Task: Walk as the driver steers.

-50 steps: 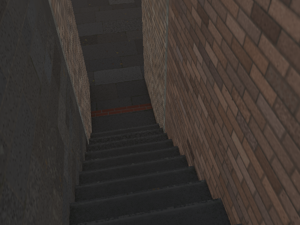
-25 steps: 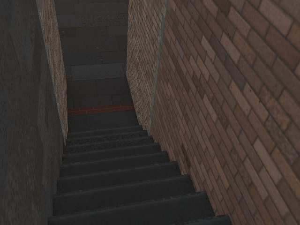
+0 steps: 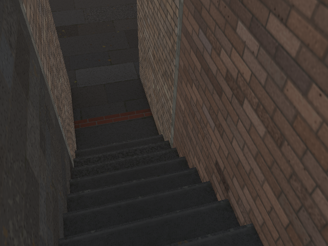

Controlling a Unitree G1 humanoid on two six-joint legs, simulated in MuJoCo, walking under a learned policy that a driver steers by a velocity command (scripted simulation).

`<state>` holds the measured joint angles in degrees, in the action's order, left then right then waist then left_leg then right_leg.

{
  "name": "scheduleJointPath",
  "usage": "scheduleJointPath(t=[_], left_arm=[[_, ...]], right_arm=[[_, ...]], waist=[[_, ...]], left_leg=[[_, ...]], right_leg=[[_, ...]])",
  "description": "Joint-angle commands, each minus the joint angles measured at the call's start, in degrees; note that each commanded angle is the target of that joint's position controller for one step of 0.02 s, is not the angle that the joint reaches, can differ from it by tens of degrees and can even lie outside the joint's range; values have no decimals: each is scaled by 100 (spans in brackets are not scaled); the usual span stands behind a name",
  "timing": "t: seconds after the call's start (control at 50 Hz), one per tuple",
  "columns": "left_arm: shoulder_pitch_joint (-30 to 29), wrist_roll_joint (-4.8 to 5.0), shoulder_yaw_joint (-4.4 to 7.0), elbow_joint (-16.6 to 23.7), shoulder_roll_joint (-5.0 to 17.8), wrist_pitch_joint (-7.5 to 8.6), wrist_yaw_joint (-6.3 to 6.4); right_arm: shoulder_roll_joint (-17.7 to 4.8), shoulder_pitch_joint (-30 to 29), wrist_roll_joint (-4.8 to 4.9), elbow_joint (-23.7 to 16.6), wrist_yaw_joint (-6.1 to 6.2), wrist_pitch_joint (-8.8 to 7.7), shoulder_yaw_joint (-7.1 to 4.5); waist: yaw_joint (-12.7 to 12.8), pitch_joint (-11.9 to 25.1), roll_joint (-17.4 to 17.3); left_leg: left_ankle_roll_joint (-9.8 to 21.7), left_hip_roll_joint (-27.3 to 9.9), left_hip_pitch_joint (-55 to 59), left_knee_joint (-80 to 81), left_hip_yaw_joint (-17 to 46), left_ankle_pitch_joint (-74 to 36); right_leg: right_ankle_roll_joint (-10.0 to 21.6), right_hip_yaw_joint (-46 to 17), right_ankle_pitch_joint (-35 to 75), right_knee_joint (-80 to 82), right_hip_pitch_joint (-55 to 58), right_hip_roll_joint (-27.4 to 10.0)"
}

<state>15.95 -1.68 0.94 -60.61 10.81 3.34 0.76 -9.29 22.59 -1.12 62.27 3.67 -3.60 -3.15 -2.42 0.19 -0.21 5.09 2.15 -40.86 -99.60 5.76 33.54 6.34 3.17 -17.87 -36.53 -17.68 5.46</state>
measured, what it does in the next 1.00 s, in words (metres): goes down: left foot 0.19 m lower, then right foot 0.19 m lower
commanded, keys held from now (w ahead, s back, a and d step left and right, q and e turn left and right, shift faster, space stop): w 1.00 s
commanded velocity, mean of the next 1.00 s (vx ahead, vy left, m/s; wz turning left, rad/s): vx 0.50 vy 0.00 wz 0.00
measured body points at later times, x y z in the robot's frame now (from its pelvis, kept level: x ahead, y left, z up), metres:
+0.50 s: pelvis +0.27 +0.10 -0.20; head +0.24 +0.13 +0.25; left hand +0.32 +0.32 -0.37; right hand +0.16 -0.12 -0.34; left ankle +0.22 +0.15 -0.91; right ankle +0.36 -0.07 -0.78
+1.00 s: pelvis +0.53 +0.10 -0.39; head +0.52 +0.11 +0.06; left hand +0.48 +0.34 -0.54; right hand +0.61 -0.15 -0.53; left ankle +0.63 +0.27 -1.01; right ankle +0.51 +0.03 -1.09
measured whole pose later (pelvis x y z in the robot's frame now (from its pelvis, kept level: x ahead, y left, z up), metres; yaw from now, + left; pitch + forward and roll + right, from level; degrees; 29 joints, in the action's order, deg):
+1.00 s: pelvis +0.53 +0.10 -0.39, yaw +1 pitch +0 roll -1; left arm 25.5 -1.8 1.1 -62.9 10.8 3.7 1.2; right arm -11.6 12.2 -2.9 57.4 2.5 -2.1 -3.6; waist -0.5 1.7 -0.8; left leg 1.2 -1.7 -46.0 -74.4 8.3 6.0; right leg 5.1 3.9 -26.8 -46.2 -19.3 4.8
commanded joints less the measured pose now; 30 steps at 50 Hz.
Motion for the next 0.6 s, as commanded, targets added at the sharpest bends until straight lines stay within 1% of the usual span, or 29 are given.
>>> scheduleJointPath(t=[0.02,0.04,0.06,0.08,0.1,0.12,0.14,0.16,0.18,0.22,0.24,0.26,0.28,0.3,0.32,0.34,0.36,0.38,0.4,0.42,0.44,0.46,0.48,0.5,0.52,0.54,0.56,0.58,0.6], left_arm=[[448,-10,-3,174,449,125,95],[540,-93,97,131,767,142,71],[416,46,112,2,530,205,108],[353,187,78,91,376,216,118],[163,245,41,175,254,233,139],[117,236,58,286,364,223,141],[182,181,94,298,514,204,130],[362,150,121,323,619,182,146],[460,83,119,335,639,214,172],[605,-99,144,250,679,123,261],[724,-136,117,155,686,51,287],[1196,-233,107,-31,619,-95,284],[1188,-189,133,-116,575,-191,281],[1580,-112,76,-125,14,-153,154],[2122,32,-4,101,-224,-113,231],[1925,-16,-27,145,-26,-138,273],[1129,-96,-42,313,104,-175,263],[335,-301,16,375,398,-299,184],[-5,-320,19,460,344,-389,149],[-216,-233,-13,474,229,-370,144],[-104,-215,-34,298,156,-405,132],[-203,-105,-75,352,153,-400,51],[-379,-183,-98,342,110,-421,21],[40,-292,-94,7,5,-466,16],[113,-253,-82,-14,47,-507,-1],[-359,-165,-23,149,188,-418,-52],[-836,-149,-43,246,178,-343,-58],[-1098,-157,-52,303,155,-268,-76],[-1179,-190,-73,341,119,-253,-87]], right_arm=[[-425,-433,-242,-453,-128,67,-156],[-176,305,-262,-120,-129,159,-101],[-336,280,-139,-225,-163,89,-157],[-396,-24,-47,-398,-216,24,-153],[-408,-328,-31,-486,-245,-51,-88],[-401,-515,-11,-537,-294,-88,-43],[-400,-659,38,-599,-297,-82,-3],[-434,-1029,53,-777,-285,-78,44],[-501,-1063,25,-819,-246,-89,41],[-726,-695,93,-798,-127,-87,-34],[-946,84,74,-557,-94,-97,-118],[-1076,504,80,-304,-172,-63,-184],[-1223,1387,-9,-36,-236,-51,-265],[-1550,1869,-78,194,-390,-90,-263],[-1463,2008,-33,238,-566,-134,-191],[-1410,2154,223,255,-610,-93,-183],[-1573,1928,315,210,-495,-103,-220],[-963,1457,416,160,-434,-31,-37],[-912,1355,316,149,-365,-42,60],[-537,886,210,114,-275,-110,225],[-469,921,215,108,-235,-153,291],[-411,288,299,-120,-170,-190,354],[-585,397,324,-158,-138,-216,353],[-937,867,285,-78,-130,-260,254],[-936,1142,371,-2,-122,-240,247],[-522,1209,530,117,-57,-253,301],[-442,1342,567,86,5,-230,333],[-443,1362,569,135,94,-204,304],[-447,1394,469,74,105,-203,287]], waist=[[-100,-704,-240],[-279,-301,292],[-407,-373,329],[-364,-401,315],[-298,-282,393],[-216,-217,288],[-83,-268,475],[64,-494,539],[162,-662,603],[165,-777,763],[-45,-579,511],[-79,-637,200],[-400,-320,-99],[-203,65,-1316],[202,374,-1421],[53,621,-1246],[-138,267,-1428],[-69,-350,-618],[-13,-913,-885],[317,-1287,-255],[410,-1280,-494],[828,-1335,-326],[663,-1123,-592],[669,-569,-897],[644,-428,-1101],[633,-588,-729],[377,-574,-675],[320,-635,-588],[247,-586,-400]], left_leg=[[-478,-496,13,3211,50,-2750],[-533,-337,831,2475,-264,-3378],[-578,-551,465,3304,121,-4549],[-512,-516,955,4290,-170,-5502],[-507,-461,1631,4896,-330,-6365],[-493,-354,2306,5304,-475,-6702],[-477,-313,2463,5494,-558,-6536],[-496,-340,2396,5818,-585,-6238],[-488,-296,2517,5900,-685,-6117],[-370,-472,2449,6636,-616,-5502],[-260,-550,2871,7048,-709,-5369],[-68,-810,2859,8567,-347,-4531],[-29,-792,4147,8820,-581,-4730],[51,-1474,5592,6778,-14,-7318],[138,-2018,6280,5298,723,-8240],[396,-2342,6074,5751,1475,-6250],[969,-2699,5339,6940,2483,-2336],[874,-2475,4186,7744,2700,-385],[867,-2541,3301,7794,2915,-683],[545,-1979,2352,7313,2039,-1210],[474,-1810,1858,7141,1716,-2060],[415,-1312,551,7284,917,-2248],[555,-1293,368,7346,716,-3290],[464,-1412,715,6987,760,-4338],[360,-1482,1239,6657,755,-4949],[240,-1051,1612,6052,483,-3384],[241,-927,2000,5962,529,-2820],[250,-852,2013,5821,454,-2540],[293,-802,1932,5764,432,-2315]], right_leg=[[1082,-1883,744,1311,-1600,-1859],[1065,-1712,1833,900,-1946,-1777],[792,-1425,1266,308,-1627,-1373],[656,-1111,555,206,-2091,-1158],[482,-953,-179,18,-2314,-952],[358,-773,-549,-67,-2557,-873],[335,-809,-559,-271,-2402,-964],[340,-861,-383,-462,-2216,-1069],[377,-922,-99,-808,-2126,-1097],[462,-1039,921,-1895,-1189,-1126],[503,-959,1756,-2815,-684,-1124],[638,-1080,2399,-3674,166,-1053],[718,-948,2069,-5357,-295,-749],[551,-749,-2963,-7814,-2265,204],[539,-832,-3416,-8775,-3988,99],[511,-849,-2841,-8895,-4734,-13],[419,-885,-2005,-8256,-5484,-290],[262,-906,-1289,-7801,-5402,-530],[134,-905,-1117,-7550,-5274,-619],[-50,-1354,351,-6106,-4892,-769],[-179,-1113,464,-5833,-4527,-672],[-427,-691,1393,-4097,-3273,-751],[-555,-205,1776,-3478,-2553,-572],[-508,-201,2400,-3867,-2079,-497],[-471,-251,2239,-4014,-2324,-464],[-318,-674,3409,-2828,-2834,-649],[-280,-418,3789,-2329,-3038,-514],[-261,-383,4344,-1696,-2833,-517],[-286,-190,4628,-1349,-2453,-444]])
